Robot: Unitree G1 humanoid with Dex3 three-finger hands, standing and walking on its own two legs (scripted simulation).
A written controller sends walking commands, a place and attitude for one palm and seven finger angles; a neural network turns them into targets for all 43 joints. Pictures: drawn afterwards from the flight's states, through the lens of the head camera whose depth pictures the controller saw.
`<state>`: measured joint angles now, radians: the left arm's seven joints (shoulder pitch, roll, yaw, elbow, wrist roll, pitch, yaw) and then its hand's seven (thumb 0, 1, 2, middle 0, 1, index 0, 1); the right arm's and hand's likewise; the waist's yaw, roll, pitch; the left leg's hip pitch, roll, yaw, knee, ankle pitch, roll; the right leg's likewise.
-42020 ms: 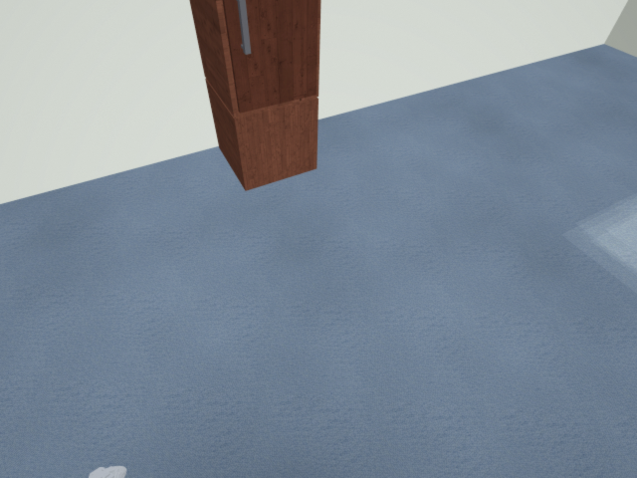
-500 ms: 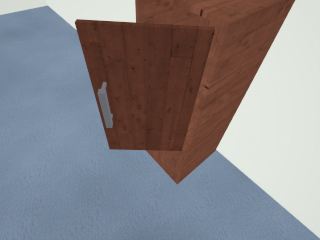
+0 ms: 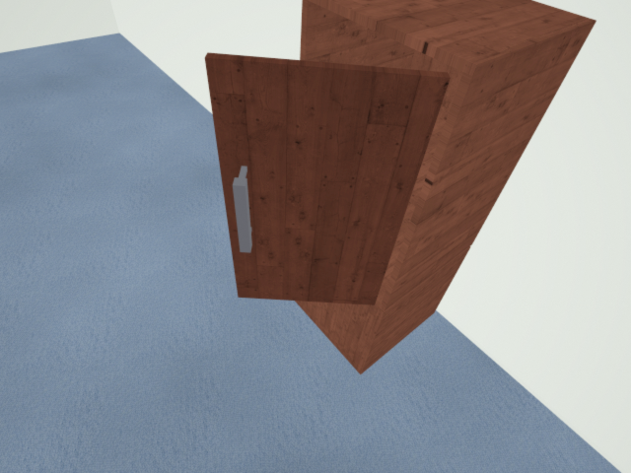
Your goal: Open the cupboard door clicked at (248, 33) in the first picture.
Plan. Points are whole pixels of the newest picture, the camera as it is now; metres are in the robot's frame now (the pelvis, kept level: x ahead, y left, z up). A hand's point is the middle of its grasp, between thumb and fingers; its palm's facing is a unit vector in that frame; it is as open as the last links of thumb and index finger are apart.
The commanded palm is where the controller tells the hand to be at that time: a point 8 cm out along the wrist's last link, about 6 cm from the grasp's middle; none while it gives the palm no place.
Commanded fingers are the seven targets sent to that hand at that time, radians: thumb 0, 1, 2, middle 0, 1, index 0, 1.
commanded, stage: come to a stop and stand still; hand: left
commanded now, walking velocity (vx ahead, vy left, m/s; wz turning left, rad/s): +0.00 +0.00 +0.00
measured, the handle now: (244, 210) +0.55 +0.17 -0.02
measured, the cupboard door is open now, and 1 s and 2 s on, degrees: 49 49 49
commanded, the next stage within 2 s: look again from close up in 0.28 s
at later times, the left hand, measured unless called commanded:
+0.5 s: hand out of the picture -0.07 +0.17 -0.18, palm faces +0.03 -0.98 -0.18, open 7.4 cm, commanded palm none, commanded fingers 0.00 0.90 0.90 -0.20 -0.30 -0.20 -0.30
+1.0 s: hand out of the picture -0.06 +0.13 -0.18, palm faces +0.03 -0.99 -0.14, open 7.4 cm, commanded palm none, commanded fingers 0.00 0.90 0.90 -0.20 -0.30 -0.20 -0.30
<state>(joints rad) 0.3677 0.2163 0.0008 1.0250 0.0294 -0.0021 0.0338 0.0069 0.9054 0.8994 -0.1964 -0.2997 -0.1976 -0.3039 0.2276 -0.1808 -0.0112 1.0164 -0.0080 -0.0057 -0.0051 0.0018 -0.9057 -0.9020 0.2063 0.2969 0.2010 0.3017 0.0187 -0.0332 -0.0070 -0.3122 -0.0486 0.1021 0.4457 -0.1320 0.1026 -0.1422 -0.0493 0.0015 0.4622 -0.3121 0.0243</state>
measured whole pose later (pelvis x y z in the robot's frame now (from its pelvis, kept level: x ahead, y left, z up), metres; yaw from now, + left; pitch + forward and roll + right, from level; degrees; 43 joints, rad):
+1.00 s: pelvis -0.01 -0.03 +0.00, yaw +0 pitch +0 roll -1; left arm 0.40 0.14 -0.01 1.08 0.02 -0.01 0.03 0.01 0.91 0.90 -0.20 -0.30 -0.20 -0.30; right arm 0.30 -0.13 -0.01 1.12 0.00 0.00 -0.01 0.00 -0.91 -0.90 0.20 0.30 0.20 0.30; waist 0.01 -0.03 0.00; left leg -0.32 -0.02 0.07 0.41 -0.08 0.06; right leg -0.16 -0.01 -0.02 0.44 -0.28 0.02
